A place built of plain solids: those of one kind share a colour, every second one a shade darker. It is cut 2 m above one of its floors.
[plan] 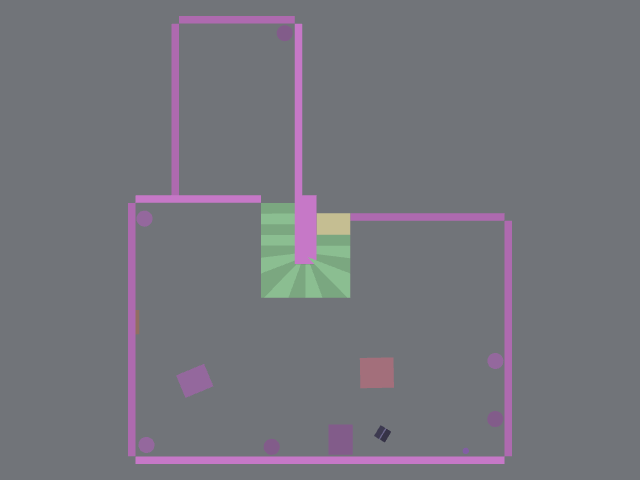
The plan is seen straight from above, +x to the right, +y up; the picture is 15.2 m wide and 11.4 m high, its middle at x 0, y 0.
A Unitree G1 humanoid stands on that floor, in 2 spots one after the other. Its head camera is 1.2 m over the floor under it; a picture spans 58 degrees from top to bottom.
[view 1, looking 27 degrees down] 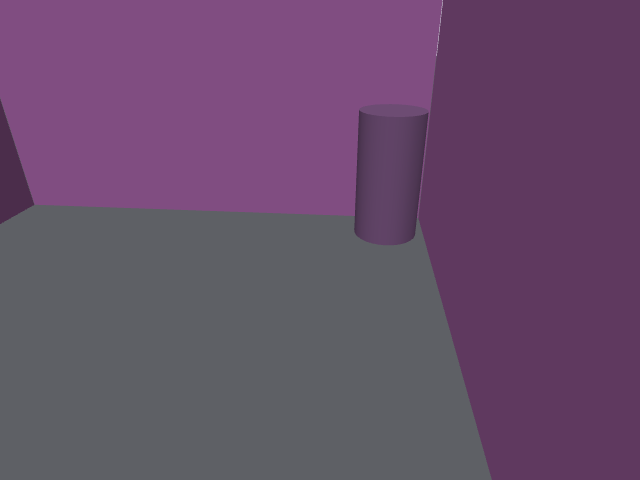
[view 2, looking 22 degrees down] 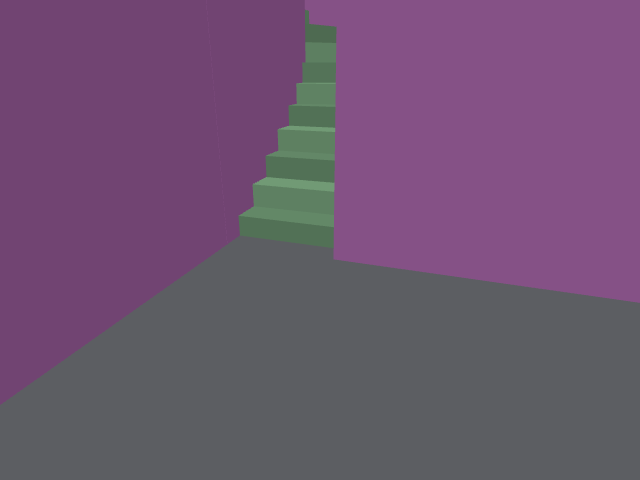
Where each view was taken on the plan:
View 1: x -1.03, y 2.41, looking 95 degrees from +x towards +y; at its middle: ground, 2.64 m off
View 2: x -2.17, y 3.57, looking -71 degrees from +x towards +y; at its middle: tread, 3.07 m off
